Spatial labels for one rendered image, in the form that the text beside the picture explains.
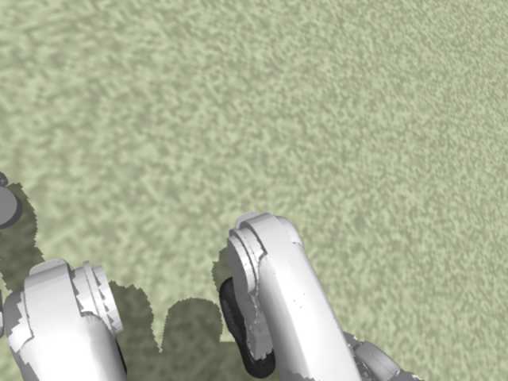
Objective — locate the tin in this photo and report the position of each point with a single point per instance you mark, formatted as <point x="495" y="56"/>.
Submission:
<point x="11" y="208"/>

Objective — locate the left robot foot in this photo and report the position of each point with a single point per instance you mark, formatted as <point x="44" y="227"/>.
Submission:
<point x="123" y="362"/>

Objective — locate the right robot foot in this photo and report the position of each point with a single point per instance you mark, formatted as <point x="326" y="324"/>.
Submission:
<point x="235" y="322"/>

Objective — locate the right robot hand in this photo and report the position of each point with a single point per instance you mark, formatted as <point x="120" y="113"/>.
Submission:
<point x="373" y="364"/>

